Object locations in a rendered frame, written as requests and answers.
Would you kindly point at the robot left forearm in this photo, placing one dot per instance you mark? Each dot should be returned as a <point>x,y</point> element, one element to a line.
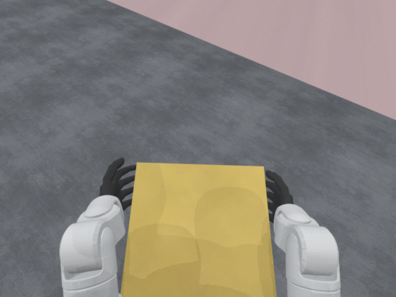
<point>87,250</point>

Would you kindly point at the right robot hand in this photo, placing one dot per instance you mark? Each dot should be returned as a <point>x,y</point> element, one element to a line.
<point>280,195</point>

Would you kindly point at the left robot hand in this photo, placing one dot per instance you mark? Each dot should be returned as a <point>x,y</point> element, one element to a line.
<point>112,184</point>

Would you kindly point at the carton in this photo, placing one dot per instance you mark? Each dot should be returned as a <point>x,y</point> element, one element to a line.
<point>198,231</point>

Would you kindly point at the robot right forearm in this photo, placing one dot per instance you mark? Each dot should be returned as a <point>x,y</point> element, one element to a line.
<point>312,258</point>

